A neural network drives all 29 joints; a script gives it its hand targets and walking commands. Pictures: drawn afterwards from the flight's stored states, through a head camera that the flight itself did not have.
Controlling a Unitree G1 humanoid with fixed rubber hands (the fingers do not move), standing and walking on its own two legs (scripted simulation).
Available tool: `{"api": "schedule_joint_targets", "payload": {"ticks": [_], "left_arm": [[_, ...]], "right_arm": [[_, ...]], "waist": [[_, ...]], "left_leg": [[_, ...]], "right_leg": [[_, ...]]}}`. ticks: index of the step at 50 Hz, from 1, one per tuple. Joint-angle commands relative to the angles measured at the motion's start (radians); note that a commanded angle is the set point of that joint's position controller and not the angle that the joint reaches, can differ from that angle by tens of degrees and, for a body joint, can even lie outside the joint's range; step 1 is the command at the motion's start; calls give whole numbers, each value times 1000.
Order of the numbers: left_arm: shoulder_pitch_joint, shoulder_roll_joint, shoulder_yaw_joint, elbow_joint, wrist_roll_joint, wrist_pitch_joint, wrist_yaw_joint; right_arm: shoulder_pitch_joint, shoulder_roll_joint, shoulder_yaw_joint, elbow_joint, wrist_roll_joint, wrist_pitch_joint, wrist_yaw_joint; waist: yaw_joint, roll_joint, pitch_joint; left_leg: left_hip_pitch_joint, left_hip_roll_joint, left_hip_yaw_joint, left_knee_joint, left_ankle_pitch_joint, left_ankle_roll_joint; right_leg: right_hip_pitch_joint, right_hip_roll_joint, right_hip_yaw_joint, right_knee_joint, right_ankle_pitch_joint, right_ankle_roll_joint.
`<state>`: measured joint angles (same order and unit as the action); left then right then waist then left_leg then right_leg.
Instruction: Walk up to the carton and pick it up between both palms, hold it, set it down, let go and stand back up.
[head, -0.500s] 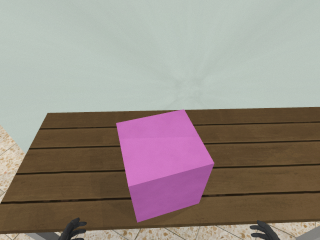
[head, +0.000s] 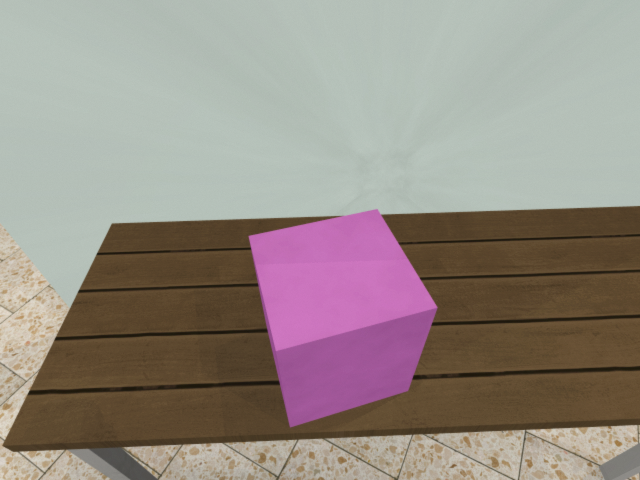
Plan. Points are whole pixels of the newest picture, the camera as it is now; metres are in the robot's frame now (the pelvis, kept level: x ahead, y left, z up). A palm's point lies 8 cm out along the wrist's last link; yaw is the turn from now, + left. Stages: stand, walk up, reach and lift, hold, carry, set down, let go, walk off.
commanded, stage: stand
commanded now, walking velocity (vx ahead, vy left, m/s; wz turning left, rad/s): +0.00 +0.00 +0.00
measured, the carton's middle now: (333, 318) +0.38 +0.00 -0.06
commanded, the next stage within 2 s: none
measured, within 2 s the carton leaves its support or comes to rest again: neither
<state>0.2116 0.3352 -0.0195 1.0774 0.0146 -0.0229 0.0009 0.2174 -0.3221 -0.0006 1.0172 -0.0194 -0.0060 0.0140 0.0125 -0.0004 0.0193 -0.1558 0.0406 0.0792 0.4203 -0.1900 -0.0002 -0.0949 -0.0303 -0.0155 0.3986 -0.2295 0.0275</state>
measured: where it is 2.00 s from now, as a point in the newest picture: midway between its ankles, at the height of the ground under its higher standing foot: outside the picture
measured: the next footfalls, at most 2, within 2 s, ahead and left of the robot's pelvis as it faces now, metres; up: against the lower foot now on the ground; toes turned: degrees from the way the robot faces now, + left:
none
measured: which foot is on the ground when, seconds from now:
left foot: down 0.00-1.00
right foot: down 0.00-1.00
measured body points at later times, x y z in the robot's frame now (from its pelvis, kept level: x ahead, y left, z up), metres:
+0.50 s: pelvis -0.02 +0.02 +0.00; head -0.02 +0.02 +0.45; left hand +0.03 +0.31 -0.14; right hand +0.05 -0.28 -0.13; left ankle +0.03 +0.12 -0.74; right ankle +0.00 -0.14 -0.74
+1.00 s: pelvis +0.00 +0.02 +0.00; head +0.00 +0.02 +0.45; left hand +0.06 +0.31 -0.14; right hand +0.07 -0.28 -0.13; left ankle +0.03 +0.12 -0.74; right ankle +0.00 -0.14 -0.74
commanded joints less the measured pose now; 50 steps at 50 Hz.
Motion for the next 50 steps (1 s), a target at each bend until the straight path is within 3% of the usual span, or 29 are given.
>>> {"api": "schedule_joint_targets", "payload": {"ticks": [1, 2, 3, 4, 6, 7, 8, 10, 14, 15, 16, 19, 20, 21, 22, 23, 25, 26, 27, 30, 34, 35, 36, 38, 42, 44, 47, 48, 50], "left_arm": [[-82, 215, 30, -68, 14, -25, 15], [-68, 218, 37, -59, -1, -27, 14], [-64, 224, 36, -41, 4, -23, 18], [-92, 199, 24, -43, 4, -17, 9], [-32, 201, 31, -41, -8, -19, 5], [-58, 224, 37, -27, 0, -17, 10], [-40, 209, 38, -31, 0, -14, 6], [-64, 220, 44, -37, 7, -13, 5], [-31, 238, 46, -11, 10, -16, 9], [-47, 196, 34, -20, 10, -12, 11], [-51, 205, 29, -7, 5, -4, 12], [-62, 209, 25, -6, -2, -5, 9], [-51, 195, 31, -13, -6, -19, 5], [-72, 209, 33, -13, -4, -18, 7], [-32, 196, 29, -3, -4, -17, 1], [-32, 210, 24, 5, 0, -14, 4], [-81, 229, 40, -15, 1, -16, 10], [-95, 243, 41, -6, 15, -14, 8], [-78, 254, 50, -26, 0, -10, 9], [-52, 196, 35, -2, -5, -10, 3], [-94, 233, 44, -21, -7, -8, 11], [-75, 205, 39, -12, -1, -4, 8], [-67, 189, 35, 3, -8, -3, 4], [-90, 207, 45, -10, 7, 1, 5], [-87, 208, 44, -20, -6, 0, 8], [-109, 186, 31, -26, -4, -2, 4], [-91, 204, 35, -20, 3, -3, 2], [-116, 226, 44, -9, 2, -4, 6], [-102, 223, 45, -18, 3, -10, 13]], "right_arm": [[-72, -265, -58, -55, -3, -27, -13], [-55, -226, -48, -46, -9, -21, -13], [-30, -207, -43, -53, 2, -30, -11], [-33, -229, -51, -29, 7, -28, -9], [-75, -253, -50, -31, 3, -25, -13], [-71, -237, -49, -33, -8, -30, -11], [-86, -245, -46, -22, -4, -24, -16], [-86, -222, -51, -36, 4, -33, -15], [-73, -249, -58, -12, 9, -27, -7], [-57, -245, -54, -14, 6, -29, -8], [-84, -251, -59, -13, 7, -27, -12], [-93, -252, -53, -19, 6, -20, -8], [-96, -236, -46, -7, 14, -22, -12], [-59, -236, -59, 10, 5, -23, -16], [-74, -271, -48, 17, 6, -22, -20], [-87, -244, -47, 3, 8, -13, -9], [-112, -250, -43, 16, 9, -24, -15], [-71, -227, -45, 15, 16, -27, -12], [-102, -229, -45, 14, 11, -24, -11], [-92, -253, -45, 6, 23, -24, -10], [-128, -239, -52, 6, 11, -18, -14], [-74, -227, -46, 22, 12, -25, -17], [-103, -261, -52, 26, 17, -32, -18], [-105, -257, -56, 18, 13, -22, -17], [-133, -256, -58, 6, 15, -20, -13], [-126, -241, -49, 9, 24, -26, -16], [-127, -267, -65, 20, 11, -29, -17], [-130, -254, -57, 5, 14, -29, -12], [-116, -215, -55, 9, 13, -24, -17]], "waist": [[-4, -32, 78], [4, -30, 45], [-14, -107, 17], [-18, -92, 47], [8, 94, -5], [-14, 61, 72], [13, 74, 99], [0, -17, 36], [-16, 57, 51], [-15, 6, 5], [-18, 32, 11], [-17, -3, 60], [-11, 61, 8], [-16, -28, 46], [-1, 30, 45], [-9, -55, -27], [-5, -5, 12], [-28, 2, 52], [-12, 50, 14], [-18, -21, 20], [-20, 3, 21], [-20, -8, -20], [-14, 50, -3], [-19, 15, 9], [-15, 48, 23], [-8, -62, 20], [-2, 46, -19], [-29, 0, 16], [-22, 6, -9]], "left_leg": [[-26, 106, -137, -129, -62, 35], [-21, 97, -126, -113, -37, 36], [0, 99, -137, -111, -61, 43], [43, 86, -125, -112, -49, 33], [17, 115, -154, -149, -99, 41], [-59, 111, -169, -193, -140, 46], [-80, 113, -162, -199, -162, 39], [-47, 101, -127, -116, -49, 25], [-22, 96, -167, -173, -147, 26], [-1, 111, -157, -129, -123, 38], [-39, 106, -189, -167, -170, 32], [-80, 114, -187, -180, -178, 37], [-43, 106, -164, -145, -185, 30], [-72, 93, -144, -136, -129, 33], [-73, 113, -174, -158, -180, 36], [-12, 112, -181, -169, -170, 37], [-25, 95, -142, -106, -66, 35], [-21, 75, -135, -102, -41, 21], [-15, 83, -130, -120, -53, 22], [-39, 79, -148, -138, -100, 21], [7, 90, -149, -142, -13, 26], [4, 108, -156, -135, -48, 35], [-35, 98, -171, -172, -76, 28], [-16, 104, -166, -151, -72, 23], [-76, 112, -175, -201, -147, 26], [-45, 104, -160, -169, -98, 23], [-10, 105, -145, -156, -78, 25], [-3, 86, -144, -153, -27, 14], [21, 104, -164, -145, 5, 32]], "right_leg": [[-135, -91, 101, -147, -68, -33], [-97, -92, 84, -133, -52, -40], [-115, -91, 98, -147, -81, -44], [-172, -99, 104, -182, -89, -34], [-109, -84, 86, -116, -17, -35], [-116, -83, 69, -88, -25, -39], [-105, -75, 81, -104, -33, -36], [-96, -86, 86, -124, 25, -43], [-133, -79, 62, -105, -56, -32], [-118, -91, 62, -95, -15, -46], [-116, -71, 55, -103, -79, -34], [-118, -87, 67, -101, -58, -32], [-124, -84, 78, -132, -78, -23], [-118, -101, 100, -130, -80, -46], [-118, -104, 85, -112, -93, -46], [-112, -79, 58, -97, -83, -38], [-115, -109, 98, -139, -14, -42], [-143, -97, 94, -132, -32, -44], [-108, -99, 91, -113, -15, -41], [-115, -87, 68, -109, -56, -32], [-121, -89, 74, -97, 12, -43], [-90, -92, 61, -94, 23, -43], [-73, -103, 70, -72, 22, -43], [-94, -81, 45, -89, 31, -36], [-81, -86, 43, -74, 2, -43], [-106, -88, 68, -86, -16, -40], [-64, -114, 75, -116, 40, -39], [-97, -102, 68, -107, 32, -32], [-70, -108, 63, -96, 62, -40]]}}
